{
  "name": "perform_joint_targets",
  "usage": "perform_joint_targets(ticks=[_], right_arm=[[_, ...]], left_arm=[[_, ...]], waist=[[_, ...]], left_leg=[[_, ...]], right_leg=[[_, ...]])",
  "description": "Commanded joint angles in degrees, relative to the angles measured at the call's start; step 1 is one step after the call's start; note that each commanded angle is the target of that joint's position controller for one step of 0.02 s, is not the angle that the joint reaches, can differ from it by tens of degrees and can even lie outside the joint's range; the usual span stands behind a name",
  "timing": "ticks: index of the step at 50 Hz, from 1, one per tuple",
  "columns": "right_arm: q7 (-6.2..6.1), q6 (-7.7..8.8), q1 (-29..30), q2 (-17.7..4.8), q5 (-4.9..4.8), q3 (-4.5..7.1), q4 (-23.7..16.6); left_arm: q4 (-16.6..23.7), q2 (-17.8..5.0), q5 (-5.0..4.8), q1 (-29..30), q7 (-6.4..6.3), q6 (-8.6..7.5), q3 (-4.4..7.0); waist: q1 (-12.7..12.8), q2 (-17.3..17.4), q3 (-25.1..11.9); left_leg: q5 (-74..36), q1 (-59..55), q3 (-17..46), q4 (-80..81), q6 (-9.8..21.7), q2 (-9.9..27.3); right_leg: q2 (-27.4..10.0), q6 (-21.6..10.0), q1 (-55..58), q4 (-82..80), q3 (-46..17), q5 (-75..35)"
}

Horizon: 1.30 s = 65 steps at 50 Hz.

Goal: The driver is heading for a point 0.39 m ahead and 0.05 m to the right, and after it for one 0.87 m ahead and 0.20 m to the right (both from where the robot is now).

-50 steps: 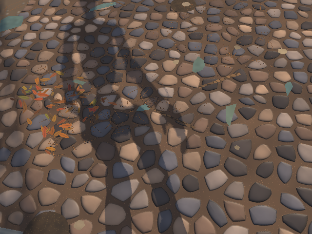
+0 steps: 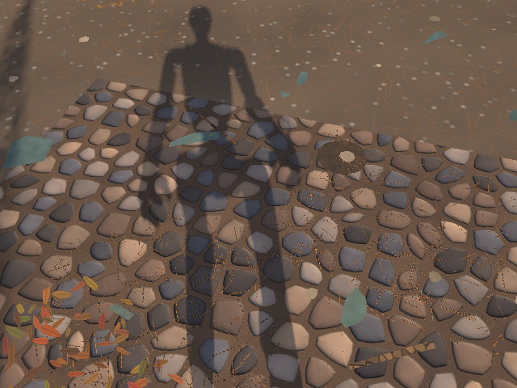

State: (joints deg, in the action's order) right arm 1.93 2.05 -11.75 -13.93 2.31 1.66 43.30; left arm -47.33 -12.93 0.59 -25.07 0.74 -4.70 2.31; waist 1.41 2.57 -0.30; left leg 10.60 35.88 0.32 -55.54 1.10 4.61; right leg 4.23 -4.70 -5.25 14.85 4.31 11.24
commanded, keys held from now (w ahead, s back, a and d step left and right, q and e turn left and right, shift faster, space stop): w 0.18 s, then w+e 0.82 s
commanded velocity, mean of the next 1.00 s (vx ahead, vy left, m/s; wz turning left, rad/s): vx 0.50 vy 0.00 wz -0.35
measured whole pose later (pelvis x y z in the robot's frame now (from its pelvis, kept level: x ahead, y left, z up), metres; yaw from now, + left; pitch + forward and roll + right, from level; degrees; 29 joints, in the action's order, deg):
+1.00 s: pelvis +0.50 -0.05 -0.01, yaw -24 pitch +0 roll +0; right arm 0.4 2.5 -10.5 -14.2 2.6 2.3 43.7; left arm -48.3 -15.5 0.1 -18.0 0.5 -1.8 4.3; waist 0.6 1.1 2.9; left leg 17.0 32.5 1.6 -63.9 -1.6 6.7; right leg 8.4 -8.6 -11.3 21.4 -0.1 10.3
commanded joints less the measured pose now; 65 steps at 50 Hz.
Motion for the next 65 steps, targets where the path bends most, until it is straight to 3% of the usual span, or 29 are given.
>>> perform_joint_targets(ticks=[1, 7, 9, 10, 11, 12, 13, 14, 15, 16, 18, 22, 28, 32, 34, 36, 38, 39, 40, 41, 42, 44, 46, 48, 50, 54, 61, 63, 65], right_arm=[[0.37, 0.48, 4.71, -1.24, -0.29, -0.19, -4.5], [-0.08, 0.92, 10.92, -2.66, -0.58, 0.19, -6.81], [-0.53, 1.29, 7.24, -3.57, -0.32, 0.79, -5.92], [-0.98, 1.76, 1.08, -4.05, 0.05, 1.31, -3.96], [-1.65, 2.47, -8.32, -6.49, 0.97, 2.29, -1.19], [-2.5, 2.87, -16.52, -12.14, 2.43, 3.58, -0.73], [-2.32, 2.15, -16.67, -14.59, 1.12, 4.31, -0.49], [-2.24, 1.68, -12.04, -10.32, -0.31, 3.39, -0.81], [-2.05, 1.92, -7.31, -6.84, -0.8, 2.4, -1.23], [-1.88, 2.29, -4.97, -4.91, -0.79, 1.87, -1.06], [-2.11, 3.21, -4.5, -3.4, -1.09, 1.44, -0.09], [-2.25, 4.67, -7.08, -4.84, -1.56, 2.09, 1.89], [-2.61, 4.27, -10.69, -4.64, -1.28, 2.05, 4.45], [-3.23, 3.76, -14.22, -5.76, -1.21, 2.33, 6.66], [-3.59, 3.17, -14.7, -6.31, -1.12, 2.44, 7.52], [-3.97, 2.61, -13.79, -7.92, -0.98, 2.73, 7.8], [-4.07, 1.57, -12.78, -9.98, -0.88, 3.25, 7.76], [-3.87, 1.21, -11.85, -10.32, -1.17, 3.28, 7.23], [-3.43, 1.42, -12.49, -7.05, -1.86, 2.45, 4.79], [-2.45, 2.03, -10.94, -4.6, -1.9, 2.21, 0.58], [-2.18, 2.59, -4.28, -7.18, -1.13, 2.49, -0.85], [-2.04, 3.69, -4.19, -5.86, -1.76, 1.91, -0.56], [-1.92, 1.83, -6.32, -5.42, 0.19, 1.83, 0.08], [-1.48, 0.13, -6.43, -4.83, 0.7, 1.78, -0.2], [-1.24, -0.5, -3.13, -4.41, 0.55, 1.63, -1.46], [-1.1, -0.58, 6.64, -4.84, 0.24, 1.49, -4.58], [-0.25, 0.73, 16.62, -4.5, -0.42, 0.44, -8.09], [-0.25, 1.19, 14.55, -5.17, -0.51, 0.57, -7.87], [-1.07, 1.78, 5.87, -7.17, -0.42, 1.52, -4.99]], left_arm=[[2.54, -6.8, -0.22, 0.09, 0.11, -1.03, 1.47], [-0.18, -8.84, 0.2, -3.14, -0.51, -0.41, 1.95], [-0.65, -9.74, 0.41, -1.93, -0.81, -0.14, 2.13], [-1.0, -9.71, 0.27, -1.62, -0.89, 0.18, 2.04], [-0.71, -8.76, 0.11, -1.73, -0.95, 0.25, 1.62], [2.14, -4.46, -0.88, -2.94, -0.78, 0.16, 0.36], [1.99, -4.0, -1.11, -7.13, -0.92, 0.63, 0.6], [1.49, -7.53, 0.22, -2.25, -1.22, 1.39, 1.6], [2.1, -6.66, 0.24, 0.72, -0.69, 1.3, 1.49], [1.83, -5.71, 0.18, 1.54, -0.39, 1.58, 1.36], [0.73, -4.92, 1.36, 0.17, 0.36, 3.06, 1.42], [1.96, -3.83, 1.24, 5.05, 1.34, 4.28, 1.6], [5.22, -2.44, 1.19, 16.42, 2.04, 4.19, 0.9], [8.0, -1.95, 1.51, 23.33, 2.82, 4.06, 0.26], [8.71, -2.28, 1.64, 24.03, 2.91, 4.01, 0.37], [8.41, -3.13, 1.78, 21.72, 2.61, 4.12, 0.88], [6.26, -5.05, 1.84, 13.34, 2.01, 3.78, 2.05], [3.54, -6.83, 2.33, 4.97, 1.37, 3.2, 3.13], [2.3, -12.94, 2.91, -1.24, 0.44, 3.16, 5.11], [3.6, -17.75, 1.21, 2.16, 0.32, 3.57, 6.23], [3.65, -16.1, 0.13, 1.84, 0.06, 4.15, 5.9], [2.71, -10.89, 0.0, 6.42, -0.64, 3.8, 4.39], [3.18, -8.4, -0.48, 9.74, -0.83, 2.86, 3.42], [2.81, -9.05, -0.79, 8.47, -0.51, 1.7, 3.39], [2.36, -10.49, -0.63, 6.38, -0.4, 1.34, 3.72], [1.44, -10.69, -0.64, 1.24, -0.48, 1.51, 3.72], [0.1, -10.44, 0.17, -4.39, -1.42, 1.4, 3.26], [-0.09, -10.93, 0.31, -3.22, -1.84, 1.13, 3.14], [-0.21, -11.94, 0.35, -0.81, -1.92, 0.8, 3.18]], waist=[[-0.23, -7.16, 3.91], [1.29, -6.52, 4.75], [-0.86, -6.47, 2.98], [-3.79, -5.22, -0.28], [-7.3, -2.93, -6.39], [-9.09, 5.6, -14.94], [-7.12, 12.49, -17.67], [-5.95, 2.99, -9.12], [-4.19, 1.19, -2.63], [-2.72, 1.03, -0.06], [-0.73, 3.18, 1.57], [-0.24, 1.32, 2.79], [-2.41, 1.14, 5.38], [-4.43, 1.0, 6.61], [-4.1, 1.1, 6.38], [-2.32, 2.68, 4.2], [1.55, 3.2, -1.24], [5.63, 0.67, -5.89], [7.38, -6.67, -11.8], [3.62, -16.32, -14.71], [5.67, -6.05, -11.02], [0.6, -0.84, -0.38], [-2.84, -1.57, 0.42], [-3.44, -2.42, -0.34], [-2.69, -3.18, 0.52], [0.93, -5.24, 2.46], [4.73, -6.52, 3.25], [3.05, -7.04, 3.39], [-0.94, -7.07, 1.0]], left_leg=[[-6.48, -0.42, -2.45, 10.3, -0.46, 0.25], [-5.41, -4.47, -3.89, 21.29, 2.21, -1.94], [-1.29, -10.52, -4.7, 24.26, 3.98, -4.27], [-1.72, -19.01, -5.12, 27.9, 5.06, -5.97], [-1.71, -32.64, -1.84, 28.58, 6.91, -3.23], [5.3, -48.2, 18.01, 30.78, 10.79, 13.39], [6.03, -51.79, 37.97, 38.48, 15.47, 22.16], [11.18, -44.55, 31.84, 39.69, 13.44, 18.78], [10.06, -36.43, 23.23, 41.99, 11.59, 16.25], [6.65, -31.66, 17.19, 44.42, 9.37, 13.5], [-0.66, -26.47, 8.98, 46.73, 7.14, 10.37], [-9.71, -28.07, 0.94, 48.71, 7.04, 9.44], [-16.57, -31.89, -7.83, 48.33, 6.41, 7.89], [-23.17, -37.77, -11.08, 46.33, 6.15, 10.0], [-30.7, -41.02, -12.73, 43.17, 5.76, 10.8], [-47.57, -42.88, -14.59, 36.34, 5.18, 11.15], [-55.72, -42.51, -15.43, 21.52, 5.13, 11.31], [-47.61, -36.67, -16.3, 8.42, 3.88, 10.14], [-23.89, -19.94, -16.44, -10.38, 1.6, 6.76], [20.67, 1.07, -8.72, -28.58, -1.43, -6.67], [16.16, 7.3, 1.13, -28.95, -0.96, -3.39], [8.49, 4.25, 1.16, -18.98, -0.54, 1.03], [7.56, -2.22, 1.54, -13.05, -1.8, 2.33], [6.87, -3.21, 0.58, -10.05, -3.02, 2.01], [3.29, -1.15, -0.16, -5.83, -3.96, 1.89], [-5.12, 4.43, -0.02, 4.63, -4.73, 1.21], [-9.95, 3.11, -0.91, 18.97, -2.36, -2.18], [-8.45, -2.93, -0.62, 22.82, -0.36, -3.04], [-4.32, -15.31, -1.74, 25.91, 1.93, -6.27]], right_leg=[[-13.02, -6.87, -2.94, -7.64, -7.49, -17.51], [-16.83, -5.63, 4.63, -3.87, -8.24, -22.91], [-16.94, -4.54, 6.65, 2.23, -7.41, -33.7], [-15.21, -3.54, 5.64, 10.58, -6.24, -38.67], [-12.52, -2.45, -0.65, 22.06, -4.68, -33.1], [-7.18, -0.6, -15.09, 41.26, -1.66, -9.77], [0.2, 0.01, -27.98, 53.93, -3.96, 20.33], [-3.59, -0.54, -31.55, 56.97, -8.58, 15.96], [-5.67, -0.49, -30.9, 54.72, -8.64, 10.79], [-7.31, -0.16, -28.77, 52.06, -8.12, 7.87], [-8.44, 1.1, -25.03, 50.27, -7.47, 5.49], [-9.24, 2.37, -30.55, 49.45, -6.85, -0.95], [-9.12, 3.09, -34.82, 35.3, -3.52, -10.8], [-8.3, 0.79, -33.59, 25.76, 0.84, -10.54], [-6.9, -1.08, -31.69, 23.06, 2.55, -6.78], [-3.48, -3.42, -26.15, 21.9, 4.85, -0.93], [0.56, -6.25, -16.13, 19.69, 5.36, 4.55], [1.61, -8.11, -4.12, 14.49, 3.49, 2.55], [-10.52, -12.69, 12.07, 11.96, -13.96, 10.45], [-23.82, -20.9, 21.88, 3.67, -45.95, 4.81], [-22.94, -19.76, 19.85, 1.42, -42.01, 0.56], [-18.96, -14.92, 5.55, 0.05, -28.89, -10.7], [-13.92, -12.28, -1.71, -1.11, -21.92, -17.84], [-11.89, -12.3, -3.51, -1.71, -19.84, -22.01], [-10.58, -11.63, -4.36, -2.73, -19.17, -20.96], [-9.67, -9.41, -0.75, -2.97, -20.84, -18.99], [-11.32, -8.07, 7.54, 0.91, -22.6, -26.6], [-12.64, -6.67, 7.48, 1.99, -23.06, -29.73], [-11.27, -4.26, 6.4, 9.68, -21.29, -44.16]])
